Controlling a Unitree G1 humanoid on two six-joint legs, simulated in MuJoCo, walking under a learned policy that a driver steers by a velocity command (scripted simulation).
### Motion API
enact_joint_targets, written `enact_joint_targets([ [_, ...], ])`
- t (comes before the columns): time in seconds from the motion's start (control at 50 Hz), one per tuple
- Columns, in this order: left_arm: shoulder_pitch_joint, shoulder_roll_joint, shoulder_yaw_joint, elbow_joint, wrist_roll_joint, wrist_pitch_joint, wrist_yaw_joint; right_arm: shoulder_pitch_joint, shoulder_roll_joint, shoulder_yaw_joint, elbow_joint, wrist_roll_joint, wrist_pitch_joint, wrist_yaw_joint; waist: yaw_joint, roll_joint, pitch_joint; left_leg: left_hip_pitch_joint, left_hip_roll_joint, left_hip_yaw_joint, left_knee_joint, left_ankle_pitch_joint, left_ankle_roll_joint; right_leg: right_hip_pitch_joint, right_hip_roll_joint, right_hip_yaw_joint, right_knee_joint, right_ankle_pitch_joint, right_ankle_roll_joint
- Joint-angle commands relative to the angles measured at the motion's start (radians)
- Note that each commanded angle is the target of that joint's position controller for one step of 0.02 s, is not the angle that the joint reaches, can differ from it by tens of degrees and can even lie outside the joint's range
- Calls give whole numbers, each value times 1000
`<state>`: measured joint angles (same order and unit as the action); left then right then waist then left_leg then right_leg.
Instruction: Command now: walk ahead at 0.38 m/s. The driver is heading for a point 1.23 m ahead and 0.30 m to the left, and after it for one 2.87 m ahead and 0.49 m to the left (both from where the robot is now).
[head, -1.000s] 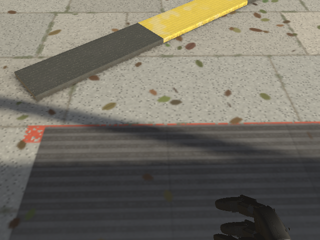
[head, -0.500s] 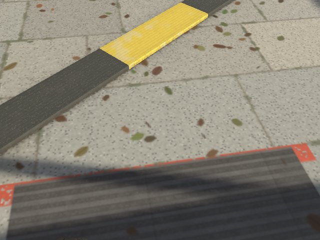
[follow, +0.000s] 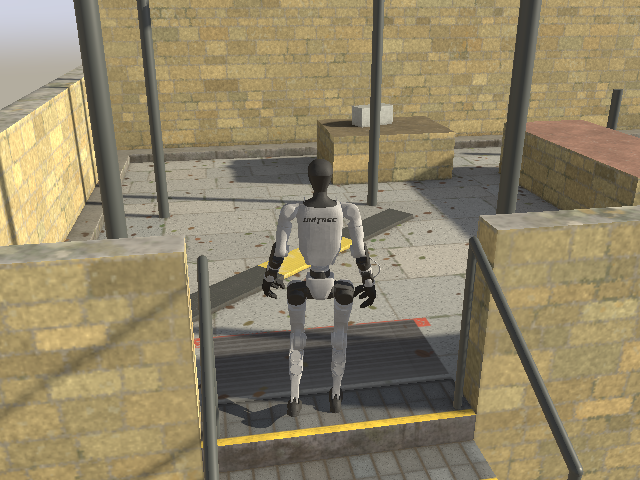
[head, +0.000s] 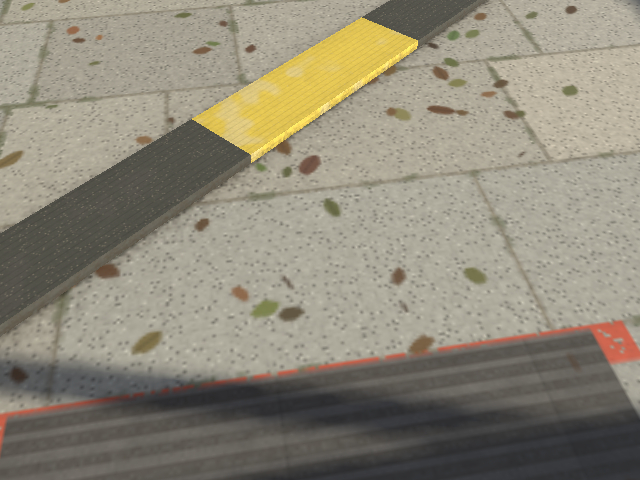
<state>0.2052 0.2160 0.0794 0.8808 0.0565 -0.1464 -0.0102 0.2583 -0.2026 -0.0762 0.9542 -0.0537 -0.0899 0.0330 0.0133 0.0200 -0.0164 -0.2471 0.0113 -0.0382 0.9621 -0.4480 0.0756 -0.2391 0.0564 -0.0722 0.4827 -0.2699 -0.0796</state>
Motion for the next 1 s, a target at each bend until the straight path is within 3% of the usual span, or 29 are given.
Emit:
enact_joint_targets([
  [0.02, 223, 56, 5, 67, 17, 6, -5, -95, -75, -13, -71, -19, -48, 8, 57, -63, 32, -607, 8, -112, 382, 135, 81, 379, -333, 452, -274, 84, -214],
  [0.06, 121, -40, -31, 38, 3, 18, -2, -94, -29, -4, -65, -27, -30, 19, -8, -26, 29, -529, 76, -84, 293, 239, 68, 240, -308, 330, -326, 198, -192],
  [0.1, 143, -7, -23, 38, 12, 25, 4, -133, -10, -2, -60, -15, -10, 31, -10, -37, 20, -522, 79, -41, 239, 277, 20, 216, -283, 252, -357, 300, -196],
  [0.14, 196, 0, -23, 58, 19, 16, -5, -181, 8, 5, -70, -19, -5, 32, -4, -31, 23, -542, 102, -5, 99, 372, -21, 211, -264, 188, -355, 431, -200],
  [0.2, 221, 3, -27, 86, -2, 6, -39, -258, 46, 23, -94, -24, 11, 24, 1, -52, 49, -378, 91, 67, -150, 420, -55, 72, -236, 107, -356, 545, -186],
  [0.24, 268, 26, -21, 117, -9, 2, -57, -275, 21, 17, -107, -19, 27, 22, 8, -74, 76, -372, 83, 56, -234, 445, -48, 110, -275, 130, -342, 549, -197],
  [0.3, 318, 23, -22, 153, 2, 3, -52, -325, -8, 4, -132, -7, 33, 11, 17, -76, 88, -420, 76, 47, -336, 413, -7, 269, -322, 145, -321, 539, -186],
  [0.34, 324, -2, -27, 165, -4, 7, -45, -349, -13, -1, -147, -7, 30, 8, 19, -98, 84, -387, 63, 64, -369, 366, 18, 326, -327, 133, -302, 528, -164],
  [0.36, 315, 11, -23, 163, -7, 13, -41, -360, -16, -5, -154, 0, 26, 7, 10, -96, 78, -336, 45, 85, -395, 353, 32, 336, -322, 121, -280, 559, -148],
  [0.38, 305, 26, -20, 161, -9, 18, -37, -352, -25, -12, -157, 11, 20, 5, -11, -92, 57, -238, 15, 119, -422, 366, 55, 320, -296, 101, -238, 650, -124],
  [0.4, 204, 159, 26, 118, -92, 53, 15, -126, -139, -54, -83, 122, 2, -19, -106, -133, 2, -9, -19, 115, -378, 390, 60, 213, -216, 59, 2, 846, -57],
  [0.42, 178, 132, 13, 90, -86, 57, 35, 104, -209, -77, -30, 121, -2, -37, -188, -57, -157, 321, 111, -46, -366, 490, 106, -10, -164, 29, 281, 649, -7],
  [0.44, 300, -43, -32, 98, -75, 44, 33, 235, -276, -88, 5, 99, 4, -42, -164, 233, -307, 642, 354, -496, -525, 314, 269, -355, 9, 33, 713, 21, 83],
  [0.46, 279, -44, -26, 117, -71, 25, 20, 218, -180, -55, 3, 91, 5, -38, -156, 191, -326, 610, 367, -688, -652, 177, 257, -468, -1, 192, 906, -273, 65],
  [0.48, 162, 8, -6, 67, -102, 14, 10, 118, -122, -34, -4, 78, 4, -37, -126, 147, -188, 475, 343, -555, -671, 112, 205, -570, -56, 189, 975, -200, 44],
  [0.5, 72, 36, 0, 26, -105, 11, 11, 7, -76, -15, -27, 62, 1, -33, -93, 70, -108, 308, 314, -411, -695, 145, 174, -553, -121, 154, 950, -97, 21],
  [0.52, 32, 48, 11, 5, -93, 18, 19, -56, -46, -3, -24, 49, -4, -25, -61, 40, -55, 158, 283, -313, -740, 186, 159, -505, -155, 130, 907, -32, 12],
  [0.56, 95, 23, 18, 3, -86, 48, 31, -80, -27, 8, 1, 45, -13, -19, 0, 78, -28, 13, 217, -192, -790, 191, 133, -401, -200, 134, 824, 26, 4],
  [0.6, 90, 19, 17, -4, -85, 66, 38, -52, -65, 3, 20, 51, -17, -23, 14, 56, 17, -48, 204, -148, -827, 198, 145, -424, -214, 120, 766, 57, 18],
  [0.62, 47, 30, 17, -19, -82, 72, 38, -43, -77, 6, 25, 42, -23, -29, 13, 46, 35, -53, 199, -126, -834, 216, 148, -465, -217, 118, 704, 111, 30],
  [0.64, 7, 40, 17, -34, -71, 75, 40, -28, -99, 2, 29, 40, -25, -35, 6, 35, 45, -51, 203, -116, -842, 253, 152, -492, -225, 120, 639, 162, 42],
  [0.68, -73, 40, 10, -59, -65, 75, 35, 9, -121, 2, 35, 41, -20, -47, -11, 16, 45, -17, 210, -102, -841, 325, 153, -524, -227, 118, 507, 270, 60],
  [0.76, -221, 40, -2, -91, -72, 71, 18, 81, -144, 1, 41, 55, -17, -56, -56, 14, 59, 59, 196, -43, -847, 413, 128, -480, -184, 83, 253, 382, 66],
  [0.84, -319, 55, -8, -116, -82, 62, 1, 139, -155, -9, 58, 77, 1, -55, -94, 12, 93, 206, 227, -31, -799, 439, 120, -492, -157, 69, 117, 337, 64],
  [0.9, -339, 63, -9, -134, -82, 49, -15, 159, -165, -19, 74, 73, 19, -55, -82, 52, 83, 270, 256, -43, -714, 528, 107, -422, -132, 60, 48, 224, 34],
  [0.94, -205, 117, 16, -100, -75, 42, -13, 114, -184, -25, 63, 79, 23, -54, 0, 78, 10, 252, 224, -34, -576, 763, 79, -193, -76, 32, -8, 181, 0],
  [0.96, -20, 171, 43, -44, -69, 38, -5, 88, -161, -17, 49, 79, 23, -52, 78, 60, -101, 163, 169, -1, -383, 814, 51, 72, -81, 45, 4, 207, -31],
  [0.98, 188, 263, 68, -11, -56, 39, 12, 79, -115, 3, 15, 62, 15, -51, 137, -73, -277, -69, 91, 49, -50, 508, 6, 412, -298, 281, 32, 237, -88],
  [1.0, 216, 283, 63, 5, -54, 45, 9, 181, -10, 34, 10, 79, -8, -42, 77, -321, -394, -434, -69, 9, 256, -106, -39, 680, -498, 723, -123, 40, -225],
])
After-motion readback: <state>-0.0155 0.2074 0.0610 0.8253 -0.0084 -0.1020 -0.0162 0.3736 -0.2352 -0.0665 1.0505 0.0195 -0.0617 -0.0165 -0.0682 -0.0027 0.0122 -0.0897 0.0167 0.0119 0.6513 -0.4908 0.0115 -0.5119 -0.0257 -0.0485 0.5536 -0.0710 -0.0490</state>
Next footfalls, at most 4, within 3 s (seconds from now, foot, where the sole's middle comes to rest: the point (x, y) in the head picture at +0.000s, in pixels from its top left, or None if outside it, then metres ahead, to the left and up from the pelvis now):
0.40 left None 0.35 0.16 -0.77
0.96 right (382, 425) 0.64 -0.09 -0.77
1.52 left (258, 329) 0.89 0.20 -0.77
2.02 right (282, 227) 1.23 0.16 -0.77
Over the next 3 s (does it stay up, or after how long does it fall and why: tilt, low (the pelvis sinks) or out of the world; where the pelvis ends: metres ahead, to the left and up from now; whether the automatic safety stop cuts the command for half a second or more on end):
stays up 1.43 0.31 0.00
